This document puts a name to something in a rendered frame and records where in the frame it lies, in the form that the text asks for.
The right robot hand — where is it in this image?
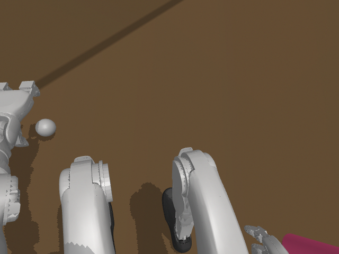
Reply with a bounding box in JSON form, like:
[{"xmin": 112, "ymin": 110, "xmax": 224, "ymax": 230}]
[{"xmin": 244, "ymin": 225, "xmax": 289, "ymax": 254}]

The left robot hand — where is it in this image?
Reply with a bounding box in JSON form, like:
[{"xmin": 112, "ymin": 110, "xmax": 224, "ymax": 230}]
[{"xmin": 0, "ymin": 81, "xmax": 40, "ymax": 147}]

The right robot foot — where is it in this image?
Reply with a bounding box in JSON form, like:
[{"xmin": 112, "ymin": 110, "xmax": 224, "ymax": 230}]
[{"xmin": 162, "ymin": 187, "xmax": 192, "ymax": 253}]

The left robot arm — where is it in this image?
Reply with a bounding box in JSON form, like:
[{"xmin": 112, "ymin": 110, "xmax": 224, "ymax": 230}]
[{"xmin": 0, "ymin": 112, "xmax": 21, "ymax": 254}]

